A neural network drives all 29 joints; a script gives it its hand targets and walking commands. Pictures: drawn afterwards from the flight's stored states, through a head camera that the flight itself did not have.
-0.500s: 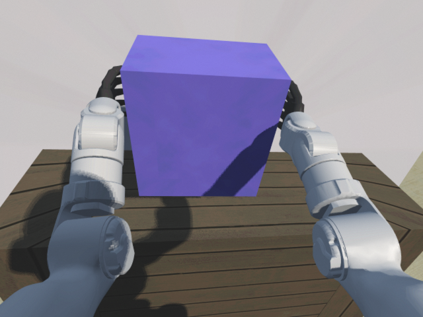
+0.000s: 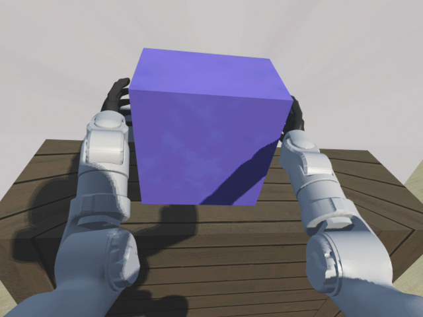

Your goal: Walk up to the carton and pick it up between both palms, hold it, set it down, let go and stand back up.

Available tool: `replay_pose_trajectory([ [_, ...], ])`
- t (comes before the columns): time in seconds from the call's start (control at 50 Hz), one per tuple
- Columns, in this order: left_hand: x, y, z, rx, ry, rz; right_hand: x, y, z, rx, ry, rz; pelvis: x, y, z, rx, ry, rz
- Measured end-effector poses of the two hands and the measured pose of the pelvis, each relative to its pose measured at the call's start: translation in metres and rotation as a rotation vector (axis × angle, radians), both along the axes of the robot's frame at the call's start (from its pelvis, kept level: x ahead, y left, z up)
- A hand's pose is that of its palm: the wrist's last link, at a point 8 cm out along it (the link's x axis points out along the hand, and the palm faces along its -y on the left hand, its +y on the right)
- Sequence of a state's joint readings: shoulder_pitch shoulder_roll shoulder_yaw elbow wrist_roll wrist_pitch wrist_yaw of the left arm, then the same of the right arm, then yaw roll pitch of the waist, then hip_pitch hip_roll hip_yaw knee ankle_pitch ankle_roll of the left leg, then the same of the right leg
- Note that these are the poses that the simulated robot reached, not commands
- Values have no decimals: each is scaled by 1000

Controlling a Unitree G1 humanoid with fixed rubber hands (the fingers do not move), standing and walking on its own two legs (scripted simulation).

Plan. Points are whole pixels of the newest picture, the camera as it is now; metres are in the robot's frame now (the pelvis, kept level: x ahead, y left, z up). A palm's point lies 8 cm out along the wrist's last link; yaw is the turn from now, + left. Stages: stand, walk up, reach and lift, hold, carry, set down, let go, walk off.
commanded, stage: set down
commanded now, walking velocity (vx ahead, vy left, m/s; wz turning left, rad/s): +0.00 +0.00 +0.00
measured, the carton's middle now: (203, 133) +0.43 +0.02 +0.19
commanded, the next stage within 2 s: none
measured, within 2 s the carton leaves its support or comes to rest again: rests again in 1.86 s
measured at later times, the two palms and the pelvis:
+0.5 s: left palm (111, 140) +0.39 +0.19 +0.19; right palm (280, 148) +0.39 -0.14 +0.19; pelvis +0.00 +0.00 +0.00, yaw +0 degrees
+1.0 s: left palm (113, 155) +0.40 +0.19 +0.15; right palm (274, 159) +0.40 -0.14 +0.16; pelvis +0.01 +0.00 +0.00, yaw -1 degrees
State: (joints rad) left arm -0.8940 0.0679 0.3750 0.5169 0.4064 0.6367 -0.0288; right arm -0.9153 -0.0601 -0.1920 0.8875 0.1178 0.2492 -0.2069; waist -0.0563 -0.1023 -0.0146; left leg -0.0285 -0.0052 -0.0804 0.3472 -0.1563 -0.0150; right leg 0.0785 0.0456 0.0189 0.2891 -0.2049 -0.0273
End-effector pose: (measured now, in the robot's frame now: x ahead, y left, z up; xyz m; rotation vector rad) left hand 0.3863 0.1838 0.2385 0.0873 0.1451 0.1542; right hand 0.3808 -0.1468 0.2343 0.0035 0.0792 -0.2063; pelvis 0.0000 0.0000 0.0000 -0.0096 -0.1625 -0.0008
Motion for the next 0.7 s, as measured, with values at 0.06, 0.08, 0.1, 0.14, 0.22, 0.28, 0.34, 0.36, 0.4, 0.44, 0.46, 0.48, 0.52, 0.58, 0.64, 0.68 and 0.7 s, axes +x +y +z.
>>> replay_pose_trajectory([
  [0.06, 0, -1, -5, 1, 4, 3, 1, -1, -5, -3, -1, 3, -1, 0, 0, 1, 1, -4],
  [0.08, 0, -1, -7, -1, 7, 4, 2, -1, -6, -4, 1, 4, -1, 0, 0, 2, 0, -4],
  [0.1, 0, -1, -9, -4, 10, 4, 2, -1, -8, -6, 3, 6, -1, -1, 0, 2, 0, -5],
  [0.14, 0, 0, -13, -8, 16, 6, 4, 0, -11, -13, 5, 10, -1, -1, 0, 3, 2, -6],
  [0.22, 0, 4, -23, -10, 29, 14, 6, 3, -18, -19, 4, 21, -2, -2, 1, 4, 6, -6],
  [0.28, -1, 7, -31, -10, 33, 23, 7, 6, -22, -15, 1, 28, -2, -2, 1, 4, 11, -4],
  [0.34, -1, 8, -38, -15, 41, 25, 8, 8, -28, -12, 6, 30, -2, -2, 1, 4, 17, 0],
  [0.36, -1, 9, -39, -16, 42, 26, 8, 8, -29, -11, 6, 30, -2, -3, 1, 5, 19, 1],
  [0.4, 0, 9, -42, -18, 45, 26, 9, 8, -33, -11, 8, 31, -2, -3, 1, 5, 21, 2],
  [0.44, 1, 9, -45, -19, 49, 25, 10, 8, -36, -11, 12, 31, -2, -2, 1, 6, 23, 1],
  [0.46, 1, 9, -47, -20, 52, 24, 10, 8, -38, -11, 14, 32, -2, -2, 1, 6, 25, 0],
  [0.48, 2, 9, -48, -20, 55, 23, 10, 8, -39, -10, 16, 31, -1, -2, 1, 6, 27, -1],
  [0.52, 3, 9, -51, -17, 59, 20, 11, 7, -42, -7, 20, 31, -1, -2, 1, 6, 29, -3],
  [0.58, 4, 7, -55, -14, 65, 18, 12, 6, -47, -5, 25, 30, 0, -1, 1, 5, 33, -5],
  [0.64, 6, 6, -59, -16, 69, 16, 14, 5, -50, -8, 27, 30, 1, 0, 1, 6, 38, -8],
  [0.68, 7, 6, -62, -14, 70, 16, 15, 4, -52, -9, 26, 30, 1, 0, 1, 5, 42, -10],
  [0.7, 7, 5, -63, -14, 72, 15, 15, 4, -53, -9, 28, 31, 2, 0, 1, 5, 43, -12],
])
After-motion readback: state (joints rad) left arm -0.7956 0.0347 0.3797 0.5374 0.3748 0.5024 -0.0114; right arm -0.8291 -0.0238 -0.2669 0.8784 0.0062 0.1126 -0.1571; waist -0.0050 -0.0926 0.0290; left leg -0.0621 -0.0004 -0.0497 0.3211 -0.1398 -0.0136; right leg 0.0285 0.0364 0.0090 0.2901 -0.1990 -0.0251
